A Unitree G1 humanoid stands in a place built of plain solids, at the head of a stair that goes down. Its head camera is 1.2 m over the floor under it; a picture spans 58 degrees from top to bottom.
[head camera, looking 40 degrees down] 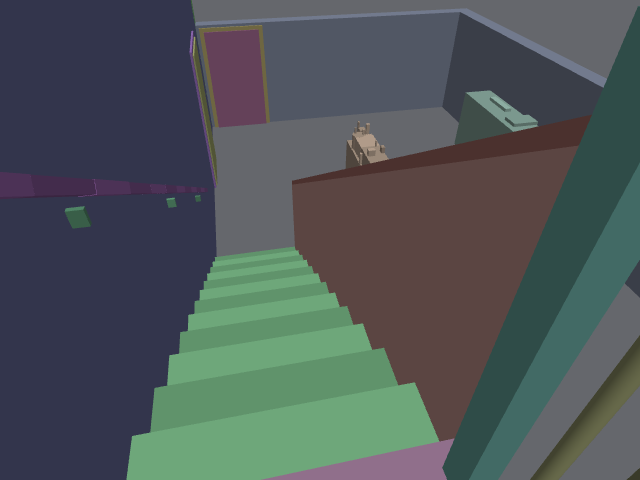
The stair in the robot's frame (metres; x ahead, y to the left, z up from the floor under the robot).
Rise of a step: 0.19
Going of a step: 0.30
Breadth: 0.98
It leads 12 degrees to the left of straight ahead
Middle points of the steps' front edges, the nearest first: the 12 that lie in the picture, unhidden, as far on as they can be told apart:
0.77 0.13 -0.19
1.06 0.19 -0.38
1.35 0.25 -0.57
1.64 0.31 -0.77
1.92 0.37 -0.96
2.21 0.43 -1.15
2.50 0.49 -1.34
2.79 0.55 -1.53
3.08 0.61 -1.73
3.37 0.67 -1.92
3.66 0.73 -2.11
3.95 0.79 -2.30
